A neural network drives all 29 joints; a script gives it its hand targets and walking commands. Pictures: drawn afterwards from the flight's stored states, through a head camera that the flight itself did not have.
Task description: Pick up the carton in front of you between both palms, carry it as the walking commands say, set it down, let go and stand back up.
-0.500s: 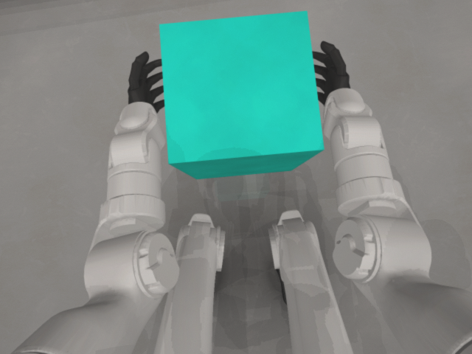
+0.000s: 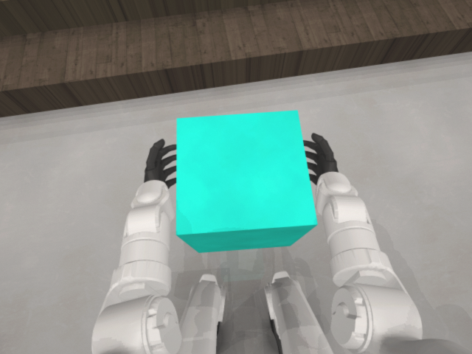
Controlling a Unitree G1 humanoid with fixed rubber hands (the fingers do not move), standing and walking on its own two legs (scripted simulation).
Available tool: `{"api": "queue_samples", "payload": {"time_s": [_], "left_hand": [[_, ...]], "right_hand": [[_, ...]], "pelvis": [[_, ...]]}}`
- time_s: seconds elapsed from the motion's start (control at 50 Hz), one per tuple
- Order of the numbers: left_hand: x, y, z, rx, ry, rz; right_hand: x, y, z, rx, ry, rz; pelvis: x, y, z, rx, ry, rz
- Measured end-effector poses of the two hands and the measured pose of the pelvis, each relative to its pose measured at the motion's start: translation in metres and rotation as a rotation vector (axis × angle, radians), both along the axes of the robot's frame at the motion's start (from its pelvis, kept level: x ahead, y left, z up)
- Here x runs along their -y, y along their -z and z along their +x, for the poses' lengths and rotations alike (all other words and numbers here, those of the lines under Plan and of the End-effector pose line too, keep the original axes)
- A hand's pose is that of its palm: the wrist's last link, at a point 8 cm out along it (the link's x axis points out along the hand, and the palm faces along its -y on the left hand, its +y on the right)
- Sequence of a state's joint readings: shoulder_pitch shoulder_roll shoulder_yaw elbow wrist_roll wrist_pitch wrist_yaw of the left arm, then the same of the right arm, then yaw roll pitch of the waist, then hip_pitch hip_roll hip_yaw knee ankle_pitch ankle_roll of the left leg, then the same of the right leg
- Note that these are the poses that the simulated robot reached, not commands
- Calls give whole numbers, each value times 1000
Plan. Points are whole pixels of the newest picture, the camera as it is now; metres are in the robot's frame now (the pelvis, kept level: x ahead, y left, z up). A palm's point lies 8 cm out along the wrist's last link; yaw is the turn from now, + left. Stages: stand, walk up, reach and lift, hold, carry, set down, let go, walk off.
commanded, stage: reach and lift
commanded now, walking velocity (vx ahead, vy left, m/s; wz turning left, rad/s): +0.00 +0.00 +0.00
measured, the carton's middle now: (241, 191) +0.40 +0.00 -0.11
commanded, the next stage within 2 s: hold in 1.70 s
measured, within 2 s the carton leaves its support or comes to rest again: neither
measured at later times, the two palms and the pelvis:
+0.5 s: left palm (122, 166) +0.36 +0.15 +0.12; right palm (363, 159) +0.36 -0.15 +0.11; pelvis +0.05 +0.00 +0.13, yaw +0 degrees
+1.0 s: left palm (98, 159) +0.34 +0.15 +0.17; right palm (390, 154) +0.34 -0.15 +0.17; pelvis +0.04 +0.00 +0.15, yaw +0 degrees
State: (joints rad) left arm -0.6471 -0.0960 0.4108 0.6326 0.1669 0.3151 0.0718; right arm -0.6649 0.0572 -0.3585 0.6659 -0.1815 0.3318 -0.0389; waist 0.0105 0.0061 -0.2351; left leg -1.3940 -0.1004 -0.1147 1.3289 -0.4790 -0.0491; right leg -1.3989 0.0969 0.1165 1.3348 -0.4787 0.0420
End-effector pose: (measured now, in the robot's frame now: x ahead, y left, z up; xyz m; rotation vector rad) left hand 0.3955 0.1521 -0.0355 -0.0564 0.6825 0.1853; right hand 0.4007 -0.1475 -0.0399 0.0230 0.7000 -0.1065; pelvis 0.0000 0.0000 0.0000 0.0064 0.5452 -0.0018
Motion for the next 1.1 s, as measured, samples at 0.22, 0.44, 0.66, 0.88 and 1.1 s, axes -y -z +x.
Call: {"api": "queue_samples", "payload": {"time_s": [0.22,0.44,0.66,0.88,1.1], "left_hand": [[0,-68,-17,3,14,4],[0,-133,-33,7,28,8],[0,-194,-47,33,57,27],[-1,-205,-57,-8,70,37],[-1,-212,-53,11,66,39]], "right_hand": [[1,-68,-20,4,11,-1],[0,-134,-38,8,19,-6],[0,-195,-56,34,21,-23],[0,-207,-67,-6,11,-34],[0,-213,-62,13,9,-34]], "pelvis": [[0,-62,25,137,-1,-3],[-1,-114,49,311,1,-5],[-2,-144,59,508,-1,-8],[-4,-146,44,601,2,-8],[-3,-147,40,607,2,-7]]}}
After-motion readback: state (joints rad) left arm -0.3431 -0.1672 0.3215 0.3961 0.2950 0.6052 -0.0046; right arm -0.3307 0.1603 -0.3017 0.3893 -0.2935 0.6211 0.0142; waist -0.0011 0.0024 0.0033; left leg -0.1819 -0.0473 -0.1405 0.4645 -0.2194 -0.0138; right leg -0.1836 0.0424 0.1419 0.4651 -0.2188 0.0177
